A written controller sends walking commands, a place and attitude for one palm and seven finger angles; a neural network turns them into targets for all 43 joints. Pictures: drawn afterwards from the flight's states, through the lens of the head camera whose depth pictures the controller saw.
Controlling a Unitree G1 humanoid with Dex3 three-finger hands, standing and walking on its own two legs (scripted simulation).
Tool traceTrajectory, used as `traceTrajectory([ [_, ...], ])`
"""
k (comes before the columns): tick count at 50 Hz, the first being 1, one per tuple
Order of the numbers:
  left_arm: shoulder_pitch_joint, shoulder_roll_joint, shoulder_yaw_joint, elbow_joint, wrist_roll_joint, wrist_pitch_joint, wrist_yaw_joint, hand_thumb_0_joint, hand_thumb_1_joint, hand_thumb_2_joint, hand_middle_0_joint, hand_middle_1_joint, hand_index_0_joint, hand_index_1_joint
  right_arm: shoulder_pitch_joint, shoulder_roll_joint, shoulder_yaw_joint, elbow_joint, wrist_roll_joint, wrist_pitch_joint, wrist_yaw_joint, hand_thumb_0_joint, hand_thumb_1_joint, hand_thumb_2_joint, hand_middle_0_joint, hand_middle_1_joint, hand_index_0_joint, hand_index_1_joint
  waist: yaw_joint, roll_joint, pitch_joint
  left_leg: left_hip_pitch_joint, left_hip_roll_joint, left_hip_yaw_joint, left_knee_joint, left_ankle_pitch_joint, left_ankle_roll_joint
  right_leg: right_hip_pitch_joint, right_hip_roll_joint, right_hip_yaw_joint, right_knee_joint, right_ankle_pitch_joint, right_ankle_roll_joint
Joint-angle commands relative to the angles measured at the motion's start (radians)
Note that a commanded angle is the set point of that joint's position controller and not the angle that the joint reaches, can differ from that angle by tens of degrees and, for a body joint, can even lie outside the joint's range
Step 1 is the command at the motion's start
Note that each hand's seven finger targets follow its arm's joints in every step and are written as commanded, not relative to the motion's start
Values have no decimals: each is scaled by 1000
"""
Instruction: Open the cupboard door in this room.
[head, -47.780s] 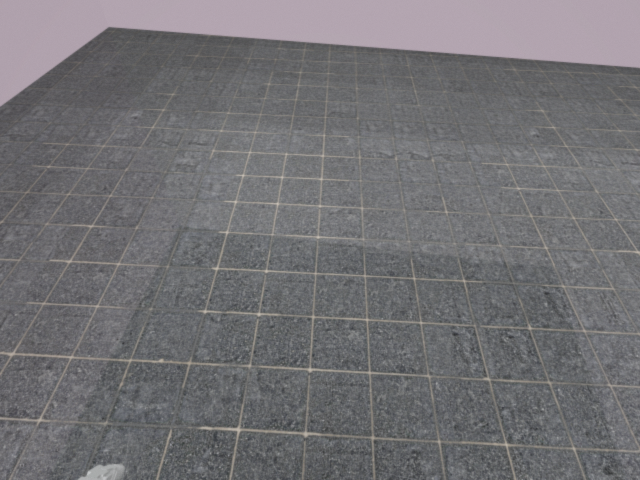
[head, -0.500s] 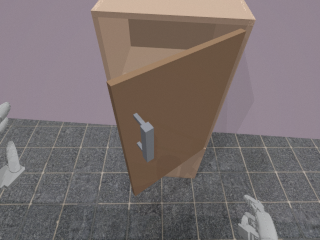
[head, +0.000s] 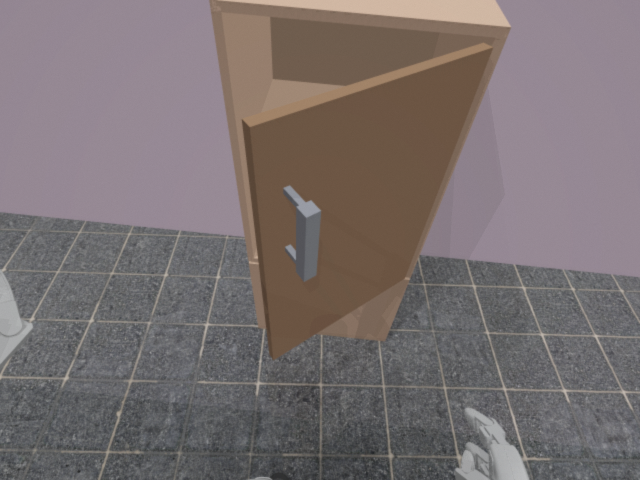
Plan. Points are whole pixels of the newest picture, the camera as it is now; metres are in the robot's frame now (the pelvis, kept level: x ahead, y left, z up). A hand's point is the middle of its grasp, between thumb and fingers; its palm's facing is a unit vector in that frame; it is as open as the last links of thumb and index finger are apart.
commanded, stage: step back with the hand held close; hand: left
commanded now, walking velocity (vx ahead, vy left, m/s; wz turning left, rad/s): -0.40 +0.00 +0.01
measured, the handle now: (298, 234) +0.41 +0.06 +0.07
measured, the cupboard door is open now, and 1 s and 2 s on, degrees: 40 40 40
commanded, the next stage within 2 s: stop stepping back and stand still in 0.20 s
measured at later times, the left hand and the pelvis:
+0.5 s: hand out of the picture +0.10 +0.23 +0.17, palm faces +0.27 -0.81 -0.52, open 7.4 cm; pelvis -0.11 -0.01 +0.01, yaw -2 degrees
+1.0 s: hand out of the picture +0.05 +0.24 +0.17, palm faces +0.40 -0.78 -0.48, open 7.4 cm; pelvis -0.16 -0.02 +0.00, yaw -1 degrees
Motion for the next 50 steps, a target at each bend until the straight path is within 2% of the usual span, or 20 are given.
traceTrajectory([
  [1, -20, 176, 79, -232, -6, -66, -12, 0, 900, 900, -200, -300, -200, -300, -112, -166, -50, -135, -3, -39, 1, 0, -900, -900, 200, 300, 200, 300, 13, 161, -119, 187, 147, -168, -178, -146, -8, 60, -26, 7, -419, 191, -28],
  [3, -59, 226, 109, -232, -18, -87, -21, 0, 900, 900, -200, -300, -200, -300, -123, -150, -47, -141, 2, -17, -1, 0, -900, -900, 200, 300, 200, 300, 4, -19, -151, 289, 57, -40, 28, -149, -63, -75, -170, 138, -456, 355, -69],
  [5, -65, 216, 104, -199, -20, -82, -19, 0, 900, 900, -200, -300, -200, -300, -133, -147, -62, -141, 22, -10, -8, 0, -900, -900, 200, 300, 200, 300, 12, -198, -190, 258, -11, -15, 234, -183, -61, -70, -247, 162, -405, 733, -38],
  [7, -2, 245, 144, -173, -8, -63, -22, 0, 900, 900, -200, -300, -200, -300, -160, -131, -44, -171, 24, 7, -15, 0, -900, -900, 200, 300, 200, 300, 15, -186, -182, 44, -17, -39, 317, -275, -54, 95, -285, 170, -296, 1120, -43],
  [10, -39, 222, 113, -176, 1, -54, -32, 0, 900, 900, -200, -300, -200, -300, -165, -135, -18, -174, 20, 25, -35, 0, -900, -900, 200, 300, 200, 300, 4, -58, -109, 38, -6, -48, 123, -125, -52, 148, -234, 146, -224, 1203, -35],
  [13, -61, 225, 105, -209, -11, -73, -38, 0, 900, 900, -200, -300, -200, -300, -116, -190, -49, -175, 35, 19, -36, 0, -900, -900, 200, 300, 200, 300, 5, 39, -188, 327, 108, -107, -39, 607, -3, 71, -70, 58, -147, 865, 63],
  [15, 26, 213, 108, -242, -26, -72, -48, 0, 900, 900, -200, -300, -200, -300, -113, -180, -64, -185, 8, 1, -12, 0, -900, -900, 200, 300, 200, 300, 19, 269, -293, 433, 251, -291, -80, 869, 66, -48, 7, 57, 31, 44, 24],
  [18, 110, 187, 109, -290, -19, -58, -37, 0, 900, 900, -200, -300, -200, -300, -72, -173, -72, -177, 13, -36, 8, 0, -900, -900, 200, 300, 200, 300, 10, 214, -242, 363, 225, -257, -133, 383, 98, -65, 5, 46, 94, -9, 18],
  [21, 124, 221, 158, -287, -27, -26, -12, 0, 900, 900, -200, -300, -200, -300, -100, -173, -60, -193, 13, -45, -7, 0, -900, -900, 200, 300, 200, 300, 0, 202, -146, 110, 178, -240, -299, -339, 60, 70, 7, -13, -2, 3, 16],
  [23, 130, 201, 144, -236, -21, -18, -2, 0, 900, 900, -200, -300, -200, -300, -111, -166, -47, -191, 13, -42, -18, 0, -900, -900, 200, 300, 200, 300, -4, 250, -87, -29, 139, -197, -346, -568, 17, 212, 25, -82, -169, 13, 3],
  [25, 96, 194, 125, -191, -6, -14, -8, 0, 900, 900, -200, -300, -200, -300, -112, -158, -47, -181, 9, -33, -21, 0, -900, -900, 200, 300, 200, 300, -5, 177, -52, -55, 45, -109, -227, -538, -39, 245, -5, -64, -383, 29, -21],
  [28, -54, 204, 97, -182, -7, -16, -16, 0, 900, 900, -200, -300, -200, -300, -110, -166, -59, -140, 3, -23, -24, 0, -900, -900, 200, 300, 200, 300, -1, -208, -19, 93, -39, -94, 462, -294, -78, -216, -367, 420, -654, -259, -177],
  [30, -124, 153, 46, -114, 7, -20, -16, 0, 900, 900, -200, -300, -200, -300, -71, -179, -59, -107, 3, -32, -25, 0, -900, -900, 200, 300, 200, 300, -33, -145, 17, 7, 1, -96, 546, -266, -69, -181, -325, 323, -587, -170, -148],
  [35, -209, 161, 31, -119, 38, -48, 5, 0, 900, 900, -200, -300, -200, -300, -95, -159, -39, -104, -4, -69, -50, 0, -900, -900, 200, 300, 200, 300, -6, -61, 7, 179, -8, 8, 61, -301, -15, -74, -252, 202, -470, -73, -122],
  [36, -179, 170, 47, -119, 32, -49, 8, 0, 900, 900, -200, -300, -200, -300, -91, -167, -44, -107, -1, -77, -54, 0, -900, -900, 200, 300, 200, 300, -5, -22, 4, 238, 2, -17, -39, -296, -8, -75, -217, 173, -416, -29, -98],
  [38, -160, 164, 56, -177, 24, -67, 8, 0, 900, 900, -200, -300, -200, -300, -88, -190, -45, -136, 0, -77, -46, 0, -900, -900, 200, 300, 200, 300, -1, 175, -14, 275, 139, -237, -125, -238, 50, -93, -72, 59, -204, 124, -27],
  [40, -73, 169, 84, -127, 20, -64, -2, 0, 900, 900, -200, -300, -200, -300, -81, -166, -36, -119, 3, -69, -34, 0, -900, -900, 200, 300, 200, 300, -10, 207, -31, 152, 218, -363, -223, -381, 80, -30, -24, -23, -89, 76, 7],
  [44, -48, 155, 78, -147, 29, -63, -8, 0, 900, 900, -200, -300, -200, -300, -84, -167, -38, -124, 0, -79, -24, 0, -900, -900, 200, 300, 200, 300, -8, 158, 14, 85, 196, -259, -155, -276, 71, 50, -29, -35, -186, 134, 5],
  [47, -30, 161, 85, -125, 22, -63, -14, 0, 900, 900, -200, -300, -200, -300, -82, -170, -42, -128, 5, -78, -17, 0, -900, -900, 200, 300, 200, 300, -7, 75, -22, 22, 90, -123, -43, -283, 4, 146, -65, 60, -303, 215, -25],
  [50, -37, 172, 89, -121, 5, -64, -14, 0, 900, 900, -200, -300, -200, -300, -63, -155, -55, -124, 10, -60, -8, 0, -900, -900, 200, 300, 200, 300, -12, -137, -45, 21, -10, -39, 291, -310, -43, 72, -285, 389, -473, 144, -147],
])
